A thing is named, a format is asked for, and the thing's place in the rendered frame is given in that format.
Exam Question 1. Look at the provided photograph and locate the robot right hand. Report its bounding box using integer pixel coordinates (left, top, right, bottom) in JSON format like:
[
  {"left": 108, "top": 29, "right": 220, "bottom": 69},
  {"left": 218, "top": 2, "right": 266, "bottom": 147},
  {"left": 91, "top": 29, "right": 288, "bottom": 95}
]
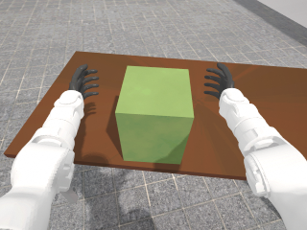
[{"left": 203, "top": 62, "right": 235, "bottom": 100}]

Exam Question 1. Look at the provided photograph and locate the robot right forearm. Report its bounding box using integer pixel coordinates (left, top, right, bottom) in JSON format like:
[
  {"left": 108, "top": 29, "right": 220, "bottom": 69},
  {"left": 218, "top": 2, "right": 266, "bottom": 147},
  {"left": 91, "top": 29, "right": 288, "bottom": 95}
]
[{"left": 219, "top": 88, "right": 307, "bottom": 167}]

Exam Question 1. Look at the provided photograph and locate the left robot upper arm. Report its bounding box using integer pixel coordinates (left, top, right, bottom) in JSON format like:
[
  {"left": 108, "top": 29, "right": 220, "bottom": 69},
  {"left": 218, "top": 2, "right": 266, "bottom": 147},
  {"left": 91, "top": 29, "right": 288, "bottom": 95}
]
[{"left": 0, "top": 142, "right": 75, "bottom": 230}]

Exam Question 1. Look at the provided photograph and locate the carton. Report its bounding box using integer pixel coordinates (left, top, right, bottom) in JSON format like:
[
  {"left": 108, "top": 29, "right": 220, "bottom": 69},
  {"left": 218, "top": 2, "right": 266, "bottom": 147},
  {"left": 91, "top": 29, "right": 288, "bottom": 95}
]
[{"left": 115, "top": 65, "right": 195, "bottom": 165}]

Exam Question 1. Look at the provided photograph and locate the robot left forearm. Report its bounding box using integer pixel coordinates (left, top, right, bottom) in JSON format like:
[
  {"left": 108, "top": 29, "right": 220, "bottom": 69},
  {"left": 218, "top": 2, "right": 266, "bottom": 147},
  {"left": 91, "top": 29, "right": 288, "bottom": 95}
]
[{"left": 11, "top": 90, "right": 84, "bottom": 186}]

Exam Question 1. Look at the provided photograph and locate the robot left hand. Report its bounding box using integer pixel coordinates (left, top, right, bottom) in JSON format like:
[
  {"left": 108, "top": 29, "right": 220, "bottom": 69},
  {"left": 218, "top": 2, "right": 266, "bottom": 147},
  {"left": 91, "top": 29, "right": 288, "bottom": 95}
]
[{"left": 68, "top": 64, "right": 99, "bottom": 99}]

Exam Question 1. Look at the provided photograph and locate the right robot upper arm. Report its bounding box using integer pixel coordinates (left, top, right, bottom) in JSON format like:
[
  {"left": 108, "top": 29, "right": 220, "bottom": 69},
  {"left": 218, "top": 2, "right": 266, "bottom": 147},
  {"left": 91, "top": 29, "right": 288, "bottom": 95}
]
[{"left": 244, "top": 144, "right": 307, "bottom": 230}]

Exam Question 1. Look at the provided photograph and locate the table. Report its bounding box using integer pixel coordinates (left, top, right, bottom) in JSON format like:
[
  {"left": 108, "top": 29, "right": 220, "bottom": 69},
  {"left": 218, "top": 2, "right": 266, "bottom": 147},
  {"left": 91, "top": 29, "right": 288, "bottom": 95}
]
[{"left": 4, "top": 51, "right": 307, "bottom": 204}]

